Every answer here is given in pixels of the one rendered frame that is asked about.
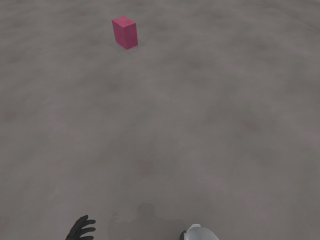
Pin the robot left hand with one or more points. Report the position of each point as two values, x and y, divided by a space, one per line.
76 231

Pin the robot right thigh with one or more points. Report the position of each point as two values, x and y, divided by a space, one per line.
199 233

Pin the right robot shin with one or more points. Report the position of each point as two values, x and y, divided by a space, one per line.
194 225

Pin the carton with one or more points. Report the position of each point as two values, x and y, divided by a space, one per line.
125 32

